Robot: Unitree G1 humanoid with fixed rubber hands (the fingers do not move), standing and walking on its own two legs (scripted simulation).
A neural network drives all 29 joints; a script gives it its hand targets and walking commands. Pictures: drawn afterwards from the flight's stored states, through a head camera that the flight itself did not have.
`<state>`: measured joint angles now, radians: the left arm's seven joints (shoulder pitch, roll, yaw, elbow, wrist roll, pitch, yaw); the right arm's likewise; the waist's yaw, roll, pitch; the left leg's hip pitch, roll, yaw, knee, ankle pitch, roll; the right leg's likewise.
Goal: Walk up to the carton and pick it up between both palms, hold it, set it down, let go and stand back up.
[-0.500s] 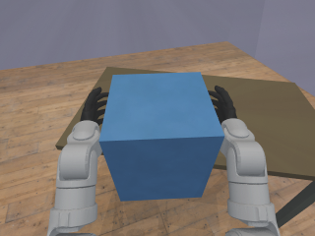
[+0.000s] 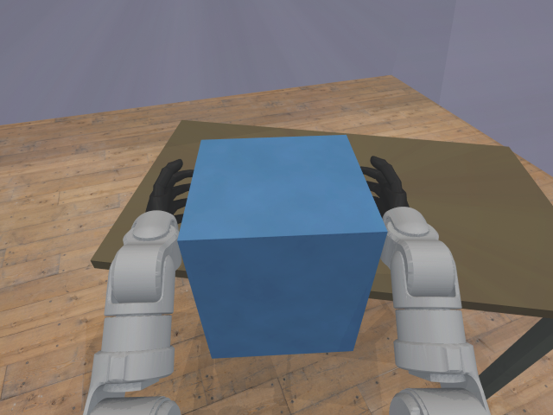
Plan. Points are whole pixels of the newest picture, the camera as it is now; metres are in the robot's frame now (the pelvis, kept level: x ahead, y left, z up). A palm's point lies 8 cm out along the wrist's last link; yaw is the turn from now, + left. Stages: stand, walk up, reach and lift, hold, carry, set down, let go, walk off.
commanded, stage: hold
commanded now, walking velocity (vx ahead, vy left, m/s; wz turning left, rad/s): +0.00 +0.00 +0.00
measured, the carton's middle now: (278, 247) +0.35 -0.01 +0.10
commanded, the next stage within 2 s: none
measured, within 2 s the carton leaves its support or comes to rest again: neither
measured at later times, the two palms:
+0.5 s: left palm (167, 207) +0.35 +0.14 +0.18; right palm (402, 210) +0.34 -0.16 +0.18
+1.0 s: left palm (160, 221) +0.33 +0.15 +0.18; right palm (400, 219) +0.33 -0.16 +0.18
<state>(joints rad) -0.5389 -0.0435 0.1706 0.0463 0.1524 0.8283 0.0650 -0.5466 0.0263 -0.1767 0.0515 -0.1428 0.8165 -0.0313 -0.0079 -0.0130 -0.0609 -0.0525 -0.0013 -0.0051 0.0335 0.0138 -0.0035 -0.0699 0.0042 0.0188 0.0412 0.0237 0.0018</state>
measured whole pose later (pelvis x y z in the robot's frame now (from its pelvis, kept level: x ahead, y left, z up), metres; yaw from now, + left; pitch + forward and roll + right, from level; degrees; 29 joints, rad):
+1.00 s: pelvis -0.02 +0.00 +0.00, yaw +0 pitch -1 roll +0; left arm -0.56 -0.05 0.18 0.03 0.15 0.85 0.06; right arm -0.55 0.03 -0.19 0.01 -0.16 0.85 -0.02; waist -0.01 0.00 -0.05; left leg -0.07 0.00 -0.01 0.05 0.03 0.00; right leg -0.09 0.00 0.01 0.05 0.04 0.00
